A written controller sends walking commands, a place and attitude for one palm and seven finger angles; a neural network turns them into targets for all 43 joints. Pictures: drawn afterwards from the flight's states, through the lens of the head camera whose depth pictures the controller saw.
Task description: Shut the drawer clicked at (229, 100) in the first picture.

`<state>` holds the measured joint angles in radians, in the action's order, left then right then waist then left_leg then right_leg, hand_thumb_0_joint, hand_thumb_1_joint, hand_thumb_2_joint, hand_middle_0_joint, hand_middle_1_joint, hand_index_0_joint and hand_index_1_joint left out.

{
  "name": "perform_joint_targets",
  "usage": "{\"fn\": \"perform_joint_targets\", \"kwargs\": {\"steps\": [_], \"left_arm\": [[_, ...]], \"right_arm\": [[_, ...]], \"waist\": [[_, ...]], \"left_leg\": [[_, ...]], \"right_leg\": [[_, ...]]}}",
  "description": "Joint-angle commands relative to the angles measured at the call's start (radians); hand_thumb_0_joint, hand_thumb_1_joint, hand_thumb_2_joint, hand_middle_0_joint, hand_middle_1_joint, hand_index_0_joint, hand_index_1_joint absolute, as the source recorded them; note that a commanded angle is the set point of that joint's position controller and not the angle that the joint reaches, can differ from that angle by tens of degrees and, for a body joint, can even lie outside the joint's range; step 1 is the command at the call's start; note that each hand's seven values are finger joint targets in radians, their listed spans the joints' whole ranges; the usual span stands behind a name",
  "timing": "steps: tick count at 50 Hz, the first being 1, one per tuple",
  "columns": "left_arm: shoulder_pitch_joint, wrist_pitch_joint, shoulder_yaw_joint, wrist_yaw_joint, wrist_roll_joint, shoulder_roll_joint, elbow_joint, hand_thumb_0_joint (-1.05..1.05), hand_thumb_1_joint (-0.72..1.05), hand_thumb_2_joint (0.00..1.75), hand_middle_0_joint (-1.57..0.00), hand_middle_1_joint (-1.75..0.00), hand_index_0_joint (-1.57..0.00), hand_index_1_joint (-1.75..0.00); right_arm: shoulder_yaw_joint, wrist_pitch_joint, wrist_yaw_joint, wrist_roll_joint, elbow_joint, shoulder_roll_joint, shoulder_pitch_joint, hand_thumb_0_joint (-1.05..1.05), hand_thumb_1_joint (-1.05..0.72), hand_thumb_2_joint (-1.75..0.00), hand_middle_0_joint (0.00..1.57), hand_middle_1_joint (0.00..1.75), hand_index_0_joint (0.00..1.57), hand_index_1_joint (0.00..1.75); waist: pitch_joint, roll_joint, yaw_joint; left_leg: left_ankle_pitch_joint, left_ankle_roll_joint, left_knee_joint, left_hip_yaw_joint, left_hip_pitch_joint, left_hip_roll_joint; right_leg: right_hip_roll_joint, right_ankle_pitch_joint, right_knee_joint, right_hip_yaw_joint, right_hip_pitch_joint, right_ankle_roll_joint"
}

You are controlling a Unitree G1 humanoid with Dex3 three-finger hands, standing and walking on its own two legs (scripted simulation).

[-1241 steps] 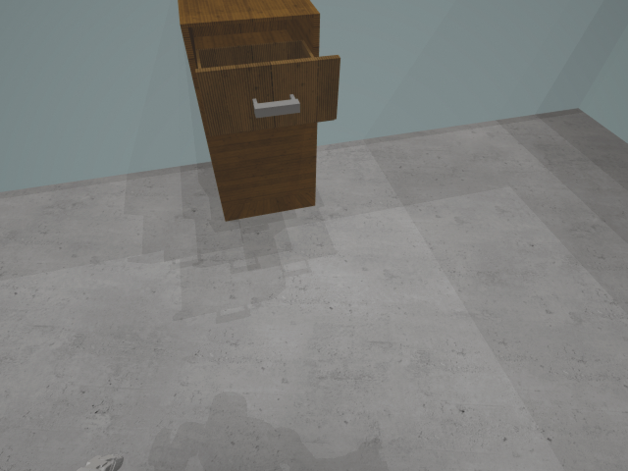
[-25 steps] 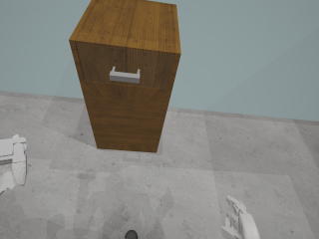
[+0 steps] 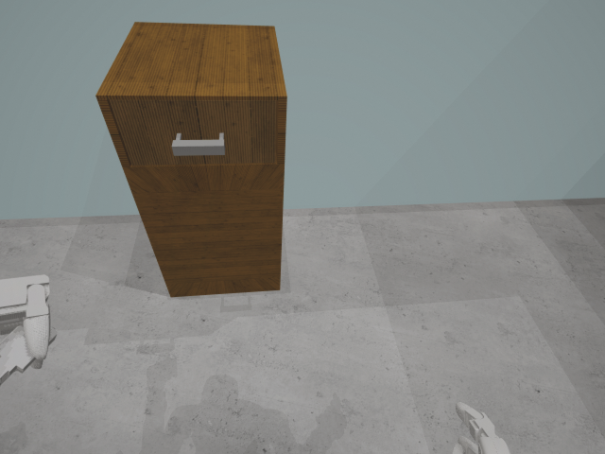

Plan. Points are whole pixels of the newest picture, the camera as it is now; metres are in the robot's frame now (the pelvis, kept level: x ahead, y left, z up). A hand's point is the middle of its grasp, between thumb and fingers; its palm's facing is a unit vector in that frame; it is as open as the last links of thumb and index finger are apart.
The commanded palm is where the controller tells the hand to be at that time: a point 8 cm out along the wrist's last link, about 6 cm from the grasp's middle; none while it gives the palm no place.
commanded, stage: stop stepping back and stand still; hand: left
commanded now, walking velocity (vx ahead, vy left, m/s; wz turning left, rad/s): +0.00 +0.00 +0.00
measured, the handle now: (199, 142) +0.80 +0.24 -0.05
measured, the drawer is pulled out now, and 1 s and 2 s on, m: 0.00 0.00 0.00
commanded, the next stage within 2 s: let the arm hang, fingers relaxed in 0.40 s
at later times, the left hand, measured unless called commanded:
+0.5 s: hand (39, 363) +0.17 +0.23 +0.16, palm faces +0.34 -0.83 -0.44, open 3.3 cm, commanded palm none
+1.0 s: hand out of the picture -0.08 +0.19 -0.18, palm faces +0.06 -0.97 -0.21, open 4.4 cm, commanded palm none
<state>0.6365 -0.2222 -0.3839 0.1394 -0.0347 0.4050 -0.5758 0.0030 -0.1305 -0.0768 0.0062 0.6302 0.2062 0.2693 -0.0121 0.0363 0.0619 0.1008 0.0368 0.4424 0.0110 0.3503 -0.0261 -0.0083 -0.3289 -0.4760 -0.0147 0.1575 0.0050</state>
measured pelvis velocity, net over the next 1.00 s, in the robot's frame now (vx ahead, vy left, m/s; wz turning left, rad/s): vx -0.02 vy -0.01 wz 0.04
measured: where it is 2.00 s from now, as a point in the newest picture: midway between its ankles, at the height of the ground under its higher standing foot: outside the picture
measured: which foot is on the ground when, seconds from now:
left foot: down 0.00-1.00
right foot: down 0.00-1.00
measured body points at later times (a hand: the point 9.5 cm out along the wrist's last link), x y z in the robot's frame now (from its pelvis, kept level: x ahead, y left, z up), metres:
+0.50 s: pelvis -0.01 +0.00 +0.00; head -0.01 +0.01 +0.45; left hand +0.15 +0.27 +0.19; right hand +0.16 -0.22 -0.08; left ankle +0.04 +0.10 -0.74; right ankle -0.04 -0.12 -0.74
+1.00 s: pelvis -0.02 -0.01 +0.00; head +0.00 +0.01 +0.45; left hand -0.09 +0.24 -0.16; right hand -0.02 -0.25 -0.15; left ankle +0.04 +0.10 -0.74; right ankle -0.04 -0.12 -0.74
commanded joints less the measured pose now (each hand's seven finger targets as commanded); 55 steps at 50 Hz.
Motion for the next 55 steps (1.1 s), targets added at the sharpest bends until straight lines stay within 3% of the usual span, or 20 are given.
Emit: {"fn": "perform_joint_targets", "kwargs": {"steps": [1, 2, 4, 8, 10, 12, 16, 20, 24, 25, 26, 28, 29, 31, 34, 38, 40, 42, 48, 55], "left_arm": [[0.067, -0.067, -0.127, 0.02, -0.018, 0.156, -0.184, 0.0, 0.9, 0.9, -1.4, -1.6, -1.4, -1.6], [0.037, -0.062, -0.118, 0.025, -0.023, 0.139, -0.166, 0.0, 0.9, 0.9, -1.4, -1.6, -1.4, -1.6], [-0.056, -0.059, -0.088, 0.03, -0.016, 0.118, -0.158, 0.0, 0.9, 0.9, -1.4, -1.6, -1.4, -1.6], [-0.11, -0.072, -0.063, 0.028, -0.002, 0.115, -0.148, 0.0, 0.9, 0.9, -1.4, -1.6, -1.4, -1.6], [-0.113, -0.075, -0.074, 0.021, 0.001, 0.133, -0.174, 0.0, 0.9, 0.9, -1.4, -1.6, -1.4, -1.6], [-0.118, -0.075, -0.063, 0.019, 0.008, 0.119, -0.194, 0.0, 0.9, 0.9, -1.4, -1.6, -1.4, -1.6], [-0.046, -0.064, -0.072, 0.021, 0.012, 0.11, -0.191, 0.0, 0.9, 0.9, -1.4, -1.6, -1.4, -1.6], [-0.008, -0.054, -0.084, 0.017, -0.008, 0.115, -0.156, 0.0, 0.9, 0.9, -1.4, -1.6, -1.4, -1.6], [-0.053, -0.048, -0.074, 0.019, -0.013, 0.113, -0.165, 0.0, 0.9, 0.9, -1.4, -1.6, -1.4, -1.6], [-0.162, 0.111, 0.28, -0.127, 0.091, 0.02, 0.682, 0.0, 0.9, 0.9, -1.4, -1.6, -1.4, -1.6], [-0.153, 0.186, 0.251, -0.136, 0.072, -0.008, 0.691, 0.0, 0.9, 0.9, -1.36, -1.56, -1.36, -1.56], [-0.203, 0.21, 0.272, -0.136, 0.071, -0.037, 0.767, 0.0, 0.9, 0.9, -1.28, -1.47, -1.28, -1.47], [-0.237, 0.214, 0.281, -0.135, 0.076, -0.03, 0.823, 0.0, 0.9, 0.9, -1.24, -1.43, -1.24, -1.43], [-0.286, 0.215, 0.286, -0.134, 0.073, -0.011, 0.959, 0.0, 0.9, 0.9, -1.16, -1.34, -1.16, -1.34], [-0.374, 0.227, 0.306, -0.127, 0.066, 0.016, 1.161, 0.0, 0.9, 0.9, -1.04, -1.21, -1.04, -1.21], [-0.362, 0.231, 0.337, -0.127, 0.051, -0.013, 1.382, 0.0, 0.9, 0.9, -0.88, -1.04, -0.88, -1.04], [-0.324, 0.229, 0.345, -0.127, 0.048, -0.036, 1.469, 0.0, 0.9, 0.9, -0.8, -0.95, -0.8, -0.95], [-0.288, 0.227, 0.334, -0.124, 0.05, -0.075, 1.53, 0.0, 0.9, 0.9, -0.72, -0.86, -0.72, -0.86], [-0.266, 0.222, 0.36, -0.12, 0.042, -0.094, 1.643, 0.0, 0.9, 0.9, -0.48, -0.6, -0.48, -0.6], [-0.227, 0.223, 0.364, -0.109, 0.041, -0.124, 1.696, 0.0, 0.9, 0.9, -0.2, -0.3, -0.2, -0.3]], "right_arm": [[-0.065, -0.033, 0.002, -0.003, -0.154, 0.12, -0.135, 0.0, -0.9, -0.9, 0.2, 0.3, 0.2, 0.3], [-0.065, -0.021, 0.001, -0.004, -0.141, 0.119, -0.129, 0.0, -0.9, -0.9, 0.2, 0.3, 0.2, 0.3], [-0.056, -0.018, 0.002, -0.01, -0.127, 0.116, -0.121, 0.0, -0.9, -0.9, 0.2, 0.3, 0.2, 0.3], [-0.048, -0.049, -0.019, -0.011, -0.14, 0.134, -0.153, 0.0, -0.9, -0.9, 0.2, 0.3, 0.2, 0.3], [-0.029, -0.058, -0.02, -0.004, -0.138, 0.114, -0.151, 0.0, -0.9, -0.9, 0.2, 0.3, 0.2, 0.3], [-0.028, -0.065, -0.016, 0.0, -0.143, 0.117, -0.156, 0.0, -0.9, -0.9, 0.2, 0.3, 0.2, 0.3], [-0.026, -0.066, -0.003, 0.003, -0.159, 0.109, -0.16, 0.0, -0.9, -0.9, 0.2, 0.3, 0.2, 0.3], [-0.036, -0.037, 0.004, 0.003, -0.158, 0.104, -0.159, 0.0, -0.9, -0.9, 0.2, 0.3, 0.2, 0.3], [-0.037, -0.027, -0.005, -0.004, -0.155, 0.11, -0.168, 0.0, -0.9, -0.9, 0.2, 0.3, 0.2, 0.3], [-0.104, -0.058, 0.084, -0.008, 0.096, 0.321, -0.185, 0.0, -0.9, -0.9, 0.2, 0.3, 0.2, 0.3], [-0.099, 0.01, 0.084, -0.022, 0.075, 0.248, -0.118, 0.0, -0.9, -0.9, 0.2, 0.3, 0.2, 0.3], [-0.069, 0.051, 0.078, -0.007, 0.057, 0.214, -0.116, 0.0, -0.9, -0.9, 0.2, 0.3, 0.2, 0.3], [-0.063, 0.06, 0.075, 0.004, 0.06, 0.21, -0.112, 0.0, -0.9, -0.9, 0.2, 0.3, 0.2, 0.3], [-0.062, 0.074, 0.07, 0.012, 0.085, 0.213, -0.132, 0.0, -0.9, -0.9, 0.2, 0.3, 0.2, 0.3], [-0.053, 0.111, 0.069, 0.019, 0.143, 0.193, -0.135, 0.0, -0.9, -0.9, 0.2, 0.3, 0.2, 0.3], [-0.033, 0.129, 0.062, 0.02, 0.236, 0.159, -0.102, 0.0, -0.9, -0.9, 0.2, 0.3, 0.2, 0.3], [-0.029, 0.13, 0.056, 0.015, 0.276, 0.144, -0.079, 0.0, -0.9, -0.9, 0.2, 0.3, 0.2, 0.3], [-0.032, 0.133, 0.049, 0.018, 0.307, 0.118, -0.051, 0.0, -0.9, -0.9, 0.2, 0.3, 0.2, 0.3], [-0.034, 0.142, 0.043, 0.008, 0.399, 0.091, 0.037, 0.0, -0.9, -0.9, 0.2, 0.3, 0.2, 0.3], [-0.034, 0.143, 0.04, 0.007, 0.453, 0.053, 0.084, 0.0, -0.9, -0.9, 0.2, 0.3, 0.2, 0.3]], "waist": [[-0.012, 0.081, -0.047], [0.027, 0.097, -0.043], [0.032, 0.06, -0.025], [0.035, -0.094, -0.048], [-0.02, -0.164, -0.05], [-0.032, -0.187, -0.058], [-0.027, -0.132, -0.061], [-0.024, -0.005, -0.049], [-0.044, -0.067, -0.044], [-0.033, -0.108, -0.026], [-0.109, -0.072, -0.044], [-0.091, 0.001, -0.062], [-0.092, 0.089, -0.066], [-0.071, 0.141, -0.074], [0.019, 0.039, -0.058], [0.043, -0.188, -0.062], [0.029, -0.168, -0.071], [0.02, -0.223, -0.073], [0.067, -0.074, -0.058], [0.108, -0.053, -0.057]], "left_leg": [[0.206, -0.044, 0.212, -0.044, -0.078, 0.025], [0.169, -0.044, 0.321, -0.042, -0.045, 0.031], [0.151, -0.032, 0.288, -0.05, -0.04, 0.058], [0.058, 0.019, -0.056, -0.134, -0.161, 0.127], [0.011, 0.029, -0.139, -0.225, -0.143, 0.161], [0.171, 0.035, -0.216, -0.274, -0.098, 0.19], [0.295, 0.015, -0.187, -0.173, -0.026, 0.125], [0.129, -0.015, 0.015, -0.074, -0.118, 0.063], [0.007, -0.008, -0.006, -0.081, -0.188, 0.086], [-0.305, 0.014, 0.162, -0.151, -0.095, 0.124], [-0.351, 0.01, 0.15, -0.127, -0.145, 0.119], [-0.23, 0.048, 0.107, -0.202, -0.064, 0.148], [-0.244, 0.052, 0.093, -0.221, -0.051, 0.148], [-0.178, 0.042, 0.102, -0.19, -0.027, 0.109], [-0.054, 0.013, 0.103, -0.138, -0.062, 0.059], [0.069, 0.018, -0.038, -0.196, -0.066, 0.086], [0.091, 0.02, -0.062, -0.203, -0.066, 0.092], [0.121, 0.019, -0.071, -0.191, -0.077, 0.091], [0.099, 0.014, -0.069, -0.172, -0.134, 0.096], [0.121, 0.015, -0.085, -0.164, -0.125, 0.097]], "right_leg": [[0.206, -0.339, 0.325, 0.24, 0.231, 0.118], [0.265, -0.32, 0.341, 0.292, 0.285, 0.155], [0.257, -0.149, 0.263, 0.222, 0.247, 0.142], [0.055, 0.049, 0.096, 0.06, 0.169, 0.01], [0.02, 0.103, -0.003, 0.012, 0.092, -0.012], [0.003, 0.027, -0.034, 0.019, 0.044, -0.017], [0.027, 0.021, 0.099, 0.035, -0.024, 0.001], [0.105, -0.001, 0.232, 0.131, 0.097, 0.042], [0.08, 0.124, 0.163, 0.075, 0.107, 0.023], [0.125, 0.376, -0.082, 0.018, 0.171, 0.03], [0.103, 0.313, -0.071, 0.042, 0.135, 0.015], [0.07, 0.111, -0.094, 0.018, 0.139, 0.019], [0.061, 0.12, -0.092, 0.023, 0.105, 0.022], [0.096, 0.165, -0.029, 0.058, 0.065, 0.046], [0.147, 0.11, 0.059, 0.098, 0.126, 0.088], [0.091, -0.033, 0.08, 0.081, 0.091, 0.067], [0.087, -0.014, 0.104, 0.075, 0.047, 0.06], [0.09, -0.005, 0.121, 0.067, 0.032, 0.066], [0.094, -0.015, 0.17, 0.052, 0.082, 0.066], [0.089, -0.051, 0.161, 0.04, 0.103, 0.066]]}}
